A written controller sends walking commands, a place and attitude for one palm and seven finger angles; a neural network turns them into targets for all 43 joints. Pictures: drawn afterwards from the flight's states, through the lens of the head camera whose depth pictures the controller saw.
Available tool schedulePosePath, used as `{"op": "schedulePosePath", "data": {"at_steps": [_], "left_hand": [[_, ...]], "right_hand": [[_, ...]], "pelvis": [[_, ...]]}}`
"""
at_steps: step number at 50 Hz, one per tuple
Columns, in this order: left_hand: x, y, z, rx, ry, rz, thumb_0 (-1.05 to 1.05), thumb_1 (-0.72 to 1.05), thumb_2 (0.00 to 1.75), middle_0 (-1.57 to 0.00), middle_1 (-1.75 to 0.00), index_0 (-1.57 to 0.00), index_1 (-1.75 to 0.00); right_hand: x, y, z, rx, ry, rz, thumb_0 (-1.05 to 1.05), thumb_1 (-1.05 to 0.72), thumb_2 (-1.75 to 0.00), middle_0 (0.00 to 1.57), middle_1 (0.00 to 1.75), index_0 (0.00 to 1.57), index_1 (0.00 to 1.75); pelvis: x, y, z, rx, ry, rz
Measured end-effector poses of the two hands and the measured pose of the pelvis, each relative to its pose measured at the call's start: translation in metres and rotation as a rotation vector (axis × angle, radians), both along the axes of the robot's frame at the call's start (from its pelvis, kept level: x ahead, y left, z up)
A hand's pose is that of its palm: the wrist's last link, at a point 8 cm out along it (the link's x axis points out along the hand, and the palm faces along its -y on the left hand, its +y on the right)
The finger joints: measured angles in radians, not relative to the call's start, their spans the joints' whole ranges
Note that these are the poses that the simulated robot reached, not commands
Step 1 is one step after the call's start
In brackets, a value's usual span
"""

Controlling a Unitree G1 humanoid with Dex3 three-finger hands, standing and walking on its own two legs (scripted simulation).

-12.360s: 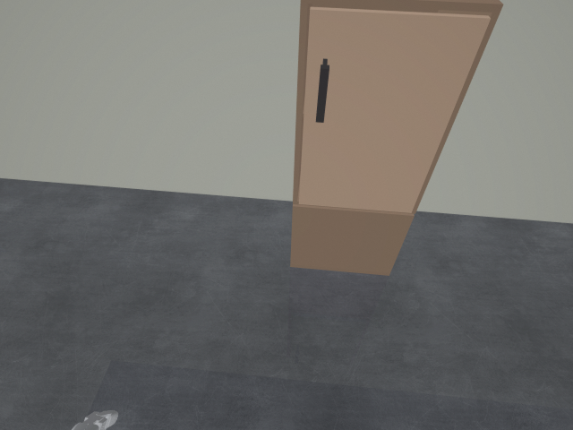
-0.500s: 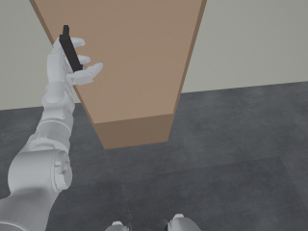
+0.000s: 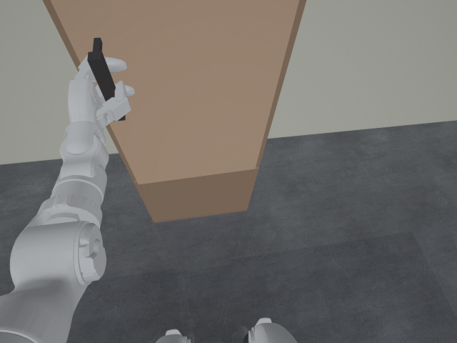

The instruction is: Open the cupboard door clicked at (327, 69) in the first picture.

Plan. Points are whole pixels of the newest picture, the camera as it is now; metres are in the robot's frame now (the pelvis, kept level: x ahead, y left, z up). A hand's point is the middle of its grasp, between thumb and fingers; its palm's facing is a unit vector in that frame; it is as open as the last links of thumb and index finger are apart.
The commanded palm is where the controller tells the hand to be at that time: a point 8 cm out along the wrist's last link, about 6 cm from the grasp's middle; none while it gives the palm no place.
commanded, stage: pull the door open along its arc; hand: left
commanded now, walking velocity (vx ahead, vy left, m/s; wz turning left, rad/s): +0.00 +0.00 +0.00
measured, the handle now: (109, 82) +0.55 +0.18 +0.11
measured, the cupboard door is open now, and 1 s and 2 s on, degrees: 1 45 39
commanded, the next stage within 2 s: open thumb and fingers to let go in 0.96 s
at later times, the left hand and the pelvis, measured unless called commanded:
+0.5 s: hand (155, 160) +0.38 +0.09 +0.11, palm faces +0.23 -0.96 +0.13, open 5.9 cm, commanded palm +0.32 +0.13 +0.11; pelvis +0.01 +0.00 +0.02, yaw +0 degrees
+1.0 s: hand (219, 208) +0.30 +0.00 +0.11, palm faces +0.26 -0.96 -0.08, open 6.0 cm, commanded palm +0.24 +0.04 +0.11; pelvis +0.01 -0.05 +0.02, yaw +3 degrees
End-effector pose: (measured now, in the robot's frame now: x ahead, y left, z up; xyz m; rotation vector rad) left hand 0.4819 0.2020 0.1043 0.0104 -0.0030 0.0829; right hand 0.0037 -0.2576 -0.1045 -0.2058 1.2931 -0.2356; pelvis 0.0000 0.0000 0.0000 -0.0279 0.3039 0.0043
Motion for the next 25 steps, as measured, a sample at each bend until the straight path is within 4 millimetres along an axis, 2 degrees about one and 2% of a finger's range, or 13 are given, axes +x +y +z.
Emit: {"op": "schedulePosePath", "data": {"at_steps": [6,12,18,25], "left_hand": [[-0.010,-0.002,0.000,-0.007,-0.005,-0.016,0.01,0.78,0.80,-0.38,-1.35,-0.37,-1.35],[-0.038,-0.009,-0.002,-0.019,-0.024,-0.036,0.01,0.76,0.77,-0.37,-1.35,-0.37,-1.35],[-0.083,-0.025,-0.003,-0.049,-0.041,-0.050,0.01,0.73,0.74,-0.36,-1.35,-0.37,-1.35],[-0.135,-0.065,-0.002,-0.135,-0.032,0.156,0.03,0.70,0.74,-0.34,-1.35,-0.38,-1.33]], "right_hand": [[0.005,0.002,0.004,0.010,-0.036,-0.029,0.01,-0.90,-0.90,0.20,0.30,0.20,0.30],[0.026,0.005,0.008,0.036,-0.103,-0.036,0.01,-0.90,-0.90,0.20,0.30,0.20,0.30],[0.069,0.010,0.016,0.063,-0.234,0.005,0.01,-0.90,-0.90,0.20,0.30,0.20,0.30],[0.133,0.026,0.027,0.103,-0.399,0.142,0.01,-0.90,-0.90,0.20,0.30,0.20,0.30]], "pelvis": [[0.006,0.001,0.004,0.003,-0.016,-0.022],[0.013,0.002,0.010,0.005,-0.047,-0.035],[0.017,0.003,0.015,0.006,-0.091,-0.033],[0.014,0.001,0.017,0.014,-0.136,-0.012]]}}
